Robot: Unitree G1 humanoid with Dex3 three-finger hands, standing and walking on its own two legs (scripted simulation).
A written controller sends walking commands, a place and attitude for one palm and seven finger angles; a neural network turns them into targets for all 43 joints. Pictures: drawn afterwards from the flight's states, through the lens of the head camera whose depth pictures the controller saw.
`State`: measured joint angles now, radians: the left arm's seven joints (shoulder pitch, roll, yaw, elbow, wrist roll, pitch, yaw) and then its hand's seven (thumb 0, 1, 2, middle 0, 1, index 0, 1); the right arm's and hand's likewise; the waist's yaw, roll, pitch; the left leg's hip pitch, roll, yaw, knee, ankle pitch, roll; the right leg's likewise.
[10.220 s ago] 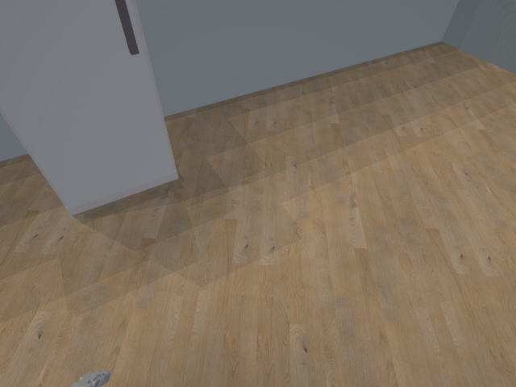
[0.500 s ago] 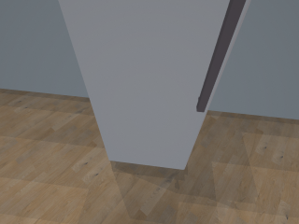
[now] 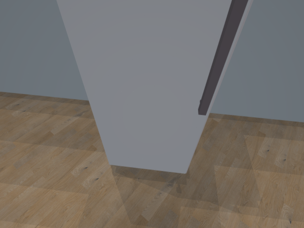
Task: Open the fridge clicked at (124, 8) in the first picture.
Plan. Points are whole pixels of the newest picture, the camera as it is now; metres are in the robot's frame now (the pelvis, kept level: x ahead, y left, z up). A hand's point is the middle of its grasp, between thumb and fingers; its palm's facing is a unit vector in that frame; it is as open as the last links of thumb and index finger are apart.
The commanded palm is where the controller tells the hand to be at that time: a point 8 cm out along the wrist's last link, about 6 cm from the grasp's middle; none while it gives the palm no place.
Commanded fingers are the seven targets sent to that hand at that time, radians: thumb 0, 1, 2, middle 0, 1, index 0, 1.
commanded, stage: shuffle to correct the standing spot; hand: right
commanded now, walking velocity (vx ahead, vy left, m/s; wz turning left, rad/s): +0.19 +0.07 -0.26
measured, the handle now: (220, 49) +0.55 -0.16 +0.21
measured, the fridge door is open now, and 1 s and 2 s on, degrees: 0 0 0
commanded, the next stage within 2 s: come to a stop and stand still in 0.32 s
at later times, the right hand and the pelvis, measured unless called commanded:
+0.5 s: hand out of the picture -0.01 -0.17 -0.20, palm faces +0.03 +0.99 -0.13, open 7.4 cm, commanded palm none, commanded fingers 0.00 -0.90 -0.90 0.20 0.30 0.20 0.30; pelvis +0.07 -0.01 -0.03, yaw +0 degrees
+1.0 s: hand out of the picture +0.15 -0.18 -0.20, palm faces +0.12 +0.98 -0.16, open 7.4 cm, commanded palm none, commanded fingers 0.00 -0.90 -0.90 0.20 0.30 0.20 0.30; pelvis +0.07 -0.01 -0.03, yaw -5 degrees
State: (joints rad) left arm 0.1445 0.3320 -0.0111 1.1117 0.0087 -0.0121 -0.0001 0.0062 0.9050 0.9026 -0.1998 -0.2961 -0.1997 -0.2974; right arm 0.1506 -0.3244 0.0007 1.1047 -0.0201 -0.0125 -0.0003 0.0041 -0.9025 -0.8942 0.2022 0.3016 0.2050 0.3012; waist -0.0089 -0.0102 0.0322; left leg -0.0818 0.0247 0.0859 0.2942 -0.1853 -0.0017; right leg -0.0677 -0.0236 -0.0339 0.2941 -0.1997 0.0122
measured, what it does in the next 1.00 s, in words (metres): steps on the spot: left foot, then right foot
